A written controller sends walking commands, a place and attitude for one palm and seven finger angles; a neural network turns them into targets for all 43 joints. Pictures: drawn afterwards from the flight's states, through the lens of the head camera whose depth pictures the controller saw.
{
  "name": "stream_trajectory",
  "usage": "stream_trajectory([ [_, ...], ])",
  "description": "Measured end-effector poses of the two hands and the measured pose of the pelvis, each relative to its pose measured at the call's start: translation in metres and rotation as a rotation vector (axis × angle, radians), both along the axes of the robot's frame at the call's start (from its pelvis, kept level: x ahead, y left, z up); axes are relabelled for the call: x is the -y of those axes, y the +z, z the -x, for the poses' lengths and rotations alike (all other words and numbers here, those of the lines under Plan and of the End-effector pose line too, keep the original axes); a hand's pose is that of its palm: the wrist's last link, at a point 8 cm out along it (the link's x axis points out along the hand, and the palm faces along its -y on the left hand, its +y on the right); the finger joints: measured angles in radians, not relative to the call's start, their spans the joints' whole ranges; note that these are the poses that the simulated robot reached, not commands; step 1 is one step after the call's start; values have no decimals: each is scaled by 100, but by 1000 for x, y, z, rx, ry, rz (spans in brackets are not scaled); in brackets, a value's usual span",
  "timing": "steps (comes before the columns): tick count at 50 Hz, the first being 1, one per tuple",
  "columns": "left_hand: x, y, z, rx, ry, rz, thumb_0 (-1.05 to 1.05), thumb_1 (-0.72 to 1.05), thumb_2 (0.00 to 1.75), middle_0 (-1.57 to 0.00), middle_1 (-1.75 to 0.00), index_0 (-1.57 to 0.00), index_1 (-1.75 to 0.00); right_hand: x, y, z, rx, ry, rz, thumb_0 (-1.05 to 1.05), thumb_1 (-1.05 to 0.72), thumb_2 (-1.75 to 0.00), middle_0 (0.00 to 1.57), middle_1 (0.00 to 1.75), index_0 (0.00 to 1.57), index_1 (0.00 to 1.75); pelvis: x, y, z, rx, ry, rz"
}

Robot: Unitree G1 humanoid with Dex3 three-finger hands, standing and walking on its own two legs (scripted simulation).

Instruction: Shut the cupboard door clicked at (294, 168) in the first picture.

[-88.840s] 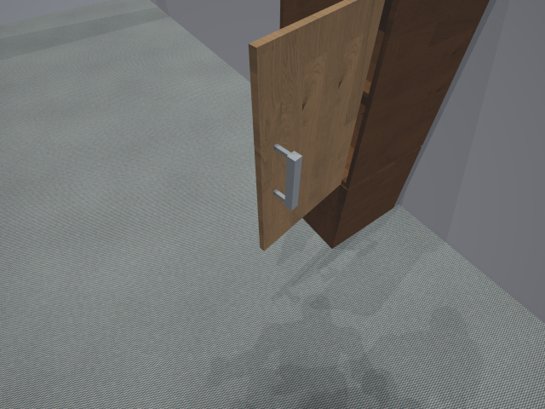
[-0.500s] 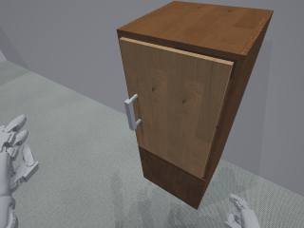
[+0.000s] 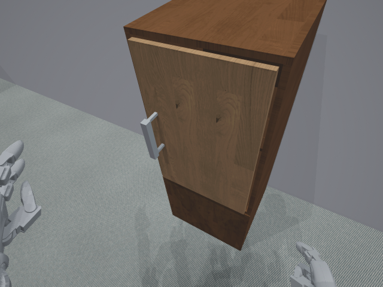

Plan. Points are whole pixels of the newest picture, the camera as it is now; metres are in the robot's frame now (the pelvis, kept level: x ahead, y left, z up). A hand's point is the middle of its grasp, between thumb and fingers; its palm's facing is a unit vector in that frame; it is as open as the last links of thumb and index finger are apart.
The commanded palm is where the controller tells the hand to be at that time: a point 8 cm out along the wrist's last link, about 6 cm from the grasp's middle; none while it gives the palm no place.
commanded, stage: step back with the hand held close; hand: left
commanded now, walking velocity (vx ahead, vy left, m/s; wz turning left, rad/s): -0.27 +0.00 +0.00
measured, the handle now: (154, 136) +0.56 +0.18 -0.05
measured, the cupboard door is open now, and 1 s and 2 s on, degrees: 0 0 0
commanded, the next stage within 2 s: stop stepping back and stand still in 1.04 s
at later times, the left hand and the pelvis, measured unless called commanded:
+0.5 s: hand out of the picture +0.12 +0.30 +0.15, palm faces +0.44 -0.77 -0.47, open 7.4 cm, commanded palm +0.06 +0.33 +0.18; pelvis -0.07 +0.03 -0.01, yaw +2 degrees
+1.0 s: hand out of the picture +0.02 +0.33 +0.18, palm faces +0.53 -0.74 -0.42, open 7.4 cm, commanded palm -0.05 +0.35 +0.18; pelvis -0.16 +0.04 -0.01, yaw +5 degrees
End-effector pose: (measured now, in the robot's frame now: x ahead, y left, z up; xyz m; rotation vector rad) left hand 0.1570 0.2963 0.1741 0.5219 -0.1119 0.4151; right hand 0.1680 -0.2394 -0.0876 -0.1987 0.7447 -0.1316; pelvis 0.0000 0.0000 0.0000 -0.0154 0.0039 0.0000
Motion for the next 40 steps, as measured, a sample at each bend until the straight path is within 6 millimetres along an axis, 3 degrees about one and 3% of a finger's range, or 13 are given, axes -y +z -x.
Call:
stream_trajectory([
  [6,-5,8,0,-9,-54,-48,2,89,90,-22,-31,-22,-31,-1,3,12,-25,-51,24,1,-91,-90,20,30,20,30,-10,-1,7,-10,-15,-9],
  [12,-17,16,12,33,-71,-82,2,89,90,-22,-31,-22,-31,-10,11,26,-1,-73,25,1,-91,-90,20,30,20,30,-18,-3,24,-10,-26,-5],
  [22,-35,-4,60,64,-44,-42,2,89,90,-22,-31,-22,-31,-26,16,69,11,-37,68,1,-91,-90,20,30,20,30,-29,-8,62,-1,-4,12],
  [33,-37,7,120,177,9,-93,2,89,90,-21,-31,-21,-31,-34,0,104,-16,51,63,1,-91,-90,20,30,21,30,-23,-17,99,7,49,25],
  [40,-44,3,137,232,-30,-59,2,89,90,-22,-31,-22,-31,-39,3,126,-17,39,98,1,-91,-90,20,30,21,30,-36,-19,121,16,57,37],
])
